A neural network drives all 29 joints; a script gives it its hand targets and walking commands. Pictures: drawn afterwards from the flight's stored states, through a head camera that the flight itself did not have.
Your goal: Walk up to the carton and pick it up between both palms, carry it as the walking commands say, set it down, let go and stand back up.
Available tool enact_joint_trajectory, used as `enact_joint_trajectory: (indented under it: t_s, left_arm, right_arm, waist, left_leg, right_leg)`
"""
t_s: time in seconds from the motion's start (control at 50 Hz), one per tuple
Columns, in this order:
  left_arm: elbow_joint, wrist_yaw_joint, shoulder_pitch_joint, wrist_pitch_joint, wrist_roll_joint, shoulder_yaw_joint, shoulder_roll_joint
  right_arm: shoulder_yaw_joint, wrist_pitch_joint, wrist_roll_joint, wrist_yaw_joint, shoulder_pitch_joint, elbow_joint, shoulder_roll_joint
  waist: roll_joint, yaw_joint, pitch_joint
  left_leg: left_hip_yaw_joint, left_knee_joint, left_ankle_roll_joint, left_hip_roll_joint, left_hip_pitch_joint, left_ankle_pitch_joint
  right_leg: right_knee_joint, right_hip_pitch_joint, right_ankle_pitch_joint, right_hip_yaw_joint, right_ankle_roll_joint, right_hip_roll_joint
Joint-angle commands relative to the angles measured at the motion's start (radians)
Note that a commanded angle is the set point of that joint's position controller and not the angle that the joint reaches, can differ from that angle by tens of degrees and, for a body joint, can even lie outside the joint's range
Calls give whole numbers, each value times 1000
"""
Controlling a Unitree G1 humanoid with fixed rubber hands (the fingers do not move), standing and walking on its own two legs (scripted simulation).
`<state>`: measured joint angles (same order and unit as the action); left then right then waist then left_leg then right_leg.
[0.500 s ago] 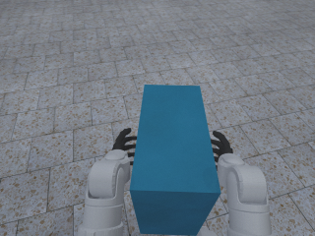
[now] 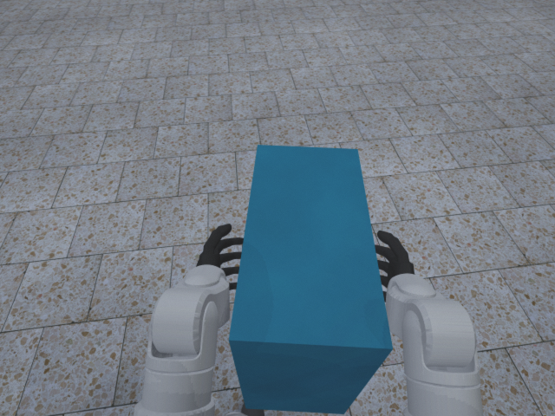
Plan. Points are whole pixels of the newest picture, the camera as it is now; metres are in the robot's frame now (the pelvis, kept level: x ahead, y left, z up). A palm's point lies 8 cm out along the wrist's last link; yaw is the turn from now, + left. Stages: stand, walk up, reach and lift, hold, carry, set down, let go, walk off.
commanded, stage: carry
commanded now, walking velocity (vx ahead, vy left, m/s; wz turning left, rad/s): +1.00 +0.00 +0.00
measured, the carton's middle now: (301, 280) +0.33 +0.01 +0.01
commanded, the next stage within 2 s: none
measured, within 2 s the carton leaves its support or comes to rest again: neither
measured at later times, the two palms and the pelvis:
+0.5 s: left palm (266, 93) +0.75 +0.10 +0.07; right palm (376, 96) +0.76 -0.14 +0.07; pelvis +0.44 -0.03 -0.01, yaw -1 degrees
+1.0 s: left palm (274, 39) +0.94 +0.10 +0.11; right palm (372, 44) +0.93 -0.14 +0.11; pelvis +0.64 -0.01 +0.01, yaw -3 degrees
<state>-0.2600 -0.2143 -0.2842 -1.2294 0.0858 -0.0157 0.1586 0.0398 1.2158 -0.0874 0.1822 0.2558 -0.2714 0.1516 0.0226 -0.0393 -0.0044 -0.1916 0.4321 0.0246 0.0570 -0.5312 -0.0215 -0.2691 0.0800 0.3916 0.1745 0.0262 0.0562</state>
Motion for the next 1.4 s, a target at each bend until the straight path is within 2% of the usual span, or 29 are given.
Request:
enact_joint_trajectory:
  t_s: [0.0, 0.02, 0.04, 0.06, 0.08, 0.12, 0.24, 0.34, 0.38, 0.4, 0.42, 0.44, 0.46, 0.52, 0.56, 0.62, 0.68, 0.72, 0.88, 1.06, 1.18, 1.2, 1.24, 1.26, 1.3, 1.32, 1.34, 1.36, 1.38]
  left_arm:
    - [-109, 323, -437, 26, -392, 612, 998]
    - [-82, 327, -449, 18, -382, 608, 976]
    - [-40, 331, -402, 5, -389, 613, 1000]
    - [1, 326, -427, 11, -363, 579, 1003]
    - [6, 332, -459, 18, -380, 595, 1034]
    - [11, 328, -472, 31, -382, 575, 1072]
    - [-48, 272, -489, 72, -373, 602, 1102]
    - [-82, 267, -455, 51, -372, 608, 1052]
    - [-89, 283, -438, 38, -383, 620, 1057]
    - [-103, 293, -438, 31, -395, 630, 1059]
    - [-127, 298, -454, 31, -410, 630, 1057]
    - [-89, 307, -444, 28, -409, 629, 1054]
    - [-32, 319, -401, 22, -407, 608, 1047]
    - [-68, 327, -454, 55, -432, 633, 1082]
    - [-127, 322, -485, 87, -432, 640, 1101]
    - [-179, 323, -466, 100, -418, 632, 1082]
    - [-176, 324, -433, 83, -413, 636, 1057]
    - [-157, 322, -413, 72, -406, 628, 1042]
    - [-2, 326, -430, 36, -373, 580, 1032]
    - [-4, 322, -526, 33, -384, 561, 1036]
    - [-12, 317, -493, 49, -383, 550, 1022]
    - [-16, 315, -478, 54, -381, 548, 1013]
    - [-26, 314, -475, 59, -373, 558, 1006]
    - [-33, 315, -470, 60, -378, 569, 1005]
    - [-51, 323, -456, 61, -399, 577, 1021]
    - [-62, 326, -469, 59, -404, 578, 1025]
    - [-25, 324, -474, 67, -384, 551, 1016]
    - [-30, 320, -474, 79, -376, 558, 1022]
    - [19, 319, -447, 86, -350, 524, 1009]
  right_arm:
    - [-619, -30, 401, -257, 446, -67, 1036]
    - [-613, -24, 389, -257, 444, -36, 1025]
    - [-589, -21, 370, -261, 397, 37, 1002]
    - [-609, -17, 387, -262, 476, 2, 1023]
    - [-615, -17, 381, -268, 477, 22, 1062]
    - [-620, -21, 415, -284, 519, 16, 1112]
    - [-598, -32, 472, -309, 567, -64, 1095]
    - [-575, -12, 430, -300, 456, -67, 1043]
    - [-586, -11, 417, -289, 443, -86, 1027]
    - [-578, -10, 415, -287, 453, -87, 1017]
    - [-574, -10, 425, -288, 480, -116, 1021]
    - [-587, -2, 423, -278, 453, -67, 1024]
    - [-582, 0, 401, -272, 419, -28, 1026]
    - [-594, -31, 414, -269, 453, -47, 1071]
    - [-614, -57, 432, -271, 509, -120, 1090]
    - [-644, -78, 435, -266, 502, -180, 1100]
    - [-640, -67, 433, -265, 496, -179, 1079]
    - [-636, -53, 421, -271, 448, -128, 1072]
    - [-610, -18, 414, -280, 462, 14, 1079]
    - [-583, -21, 420, -269, 525, 9, 1084]
    - [-593, -38, 419, -257, 505, -32, 1073]
    - [-592, -42, 418, -256, 507, -38, 1070]
    - [-581, -52, 401, -254, 494, -26, 1067]
    - [-580, -57, 395, -254, 480, -30, 1063]
    - [-590, -59, 388, -253, 451, -40, 1064]
    - [-593, -57, 388, -254, 439, -41, 1060]
    - [-578, -57, 376, -258, 459, -17, 1047]
    - [-609, -55, 408, -257, 494, -57, 1048]
    - [-592, -61, 394, -256, 503, -28, 1033]
  waist:
    - [92, 61, -463]
    - [-23, 94, -483]
    - [-383, 66, -548]
    - [-266, 60, -539]
    - [-128, 62, -469]
    - [-29, 58, -419]
    - [-206, 50, -312]
    - [-244, 41, -373]
    - [-119, -2, -463]
    - [-55, -22, -480]
    - [168, -9, -500]
    - [171, 12, -634]
    - [153, 16, -688]
    - [44, 9, -611]
    - [81, 8, -589]
    - [91, 24, -601]
    - [11, 22, -595]
    - [-44, 22, -614]
    - [15, 24, -471]
    - [-69, 39, -424]
    - [34, 43, -452]
    - [-5, 45, -456]
    - [-181, 52, -417]
    - [-223, 59, -429]
    - [-167, 41, -493]
    - [-109, 36, -517]
    - [37, 38, -523]
    - [167, 39, -491]
    - [205, 25, -495]
  left_leg:
    - [-80, -43, -32, -81, 609, -79]
    - [190, -53, -87, 68, 780, -325]
    - [820, -244, -260, 368, 959, -426]
    - [825, -205, -282, 402, 993, -246]
    - [669, -142, -237, 350, 903, 6]
    - [493, -110, -194, 316, 816, 222]
    - [85, -175, -90, 177, 706, 769]
    - [-71, -26, -24, 110, 686, 826]
    - [-132, 324, 33, 48, 578, 632]
    - [-91, 482, 47, 16, 382, 407]
    - [-68, 700, 47, -81, 89, -410]
    - [110, 805, 41, -63, -56, -587]
    - [181, 812, 33, -33, -95, -554]
    - [191, 384, 32, 35, 38, -503]
    - [140, 193, 39, 12, 153, -434]
    - [34, -30, 43, -10, 338, -79]
    - [91, -28, 5, 97, 423, 209]
    - [113, 60, -21, 151, 466, 417]
    - [42, 71, 25, 73, 354, 323]
    - [28, 100, 2, 82, 520, 656]
    - [-46, -26, 20, -4, 396, 354]
    - [-34, -53, 7, 7, 514, 473]
    - [89, 36, -65, 124, 900, 968]
    - [140, 136, -93, 187, 1018, 1217]
    - [86, 177, -60, 171, 804, 932]
    - [73, 186, -23, 145, 566, 632]
    - [47, 226, 16, 91, 319, 206]
    - [43, 161, 27, 33, 134, -284]
    - [62, 151, 22, 25, 45, -418]
  right_leg:
    - [-468, -85, -915, 56, -79, 114]
    - [-782, -345, -736, 14, -48, 83]
    - [-1068, -692, -31, -77, -23, -67]
    - [-1184, -832, -9, -230, -47, -9]
    - [-1171, -843, -22, -257, -50, 28]
    - [-1019, -854, -76, -244, -40, 64]
    - [-481, -705, -270, -29, -2, -35]
    - [-145, -431, -554, 74, -27, -130]
    - [12, -134, -793, 118, -44, -139]
    - [-52, 64, -1014, 36, -51, -36]
    - [-218, 283, -1633, -208, -113, 156]
    - [-287, 454, -1843, -414, -232, 341]
    - [-258, 467, -1751, -413, -275, 363]
    - [-137, 179, -1141, -328, -204, 268]
    - [-109, 86, -1039, -246, -200, 230]
    - [-137, -14, -898, -105, -131, 145]
    - [-175, -69, -754, -116, -75, 97]
    - [-200, -77, -749, -137, -51, 105]
    - [-282, -69, -994, -134, -47, 104]
    - [-213, -230, -668, -63, -24, 33]
    - [-383, -71, -1101, -66, -35, 39]
    - [-419, -182, -985, -44, -25, 23]
    - [-329, -622, -54, 16, -17, -42]
    - [-231, -713, 132, 17, -12, -39]
    - [-18, -411, -222, -30, -31, -5]
    - [-48, -175, -523, -63, -43, 36]
    - [-207, 16, -1108, -153, -72, 125]
    - [-306, 132, -1445, -226, -146, 207]
    - [-327, 217, -1528, -255, -178, 244]
